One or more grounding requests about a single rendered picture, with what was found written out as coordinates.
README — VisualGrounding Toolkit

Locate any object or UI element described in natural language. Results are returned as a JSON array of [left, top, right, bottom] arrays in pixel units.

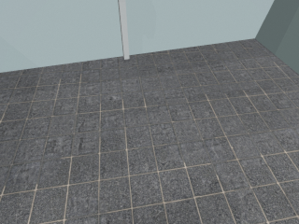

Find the panel
[[118, 0, 130, 60]]

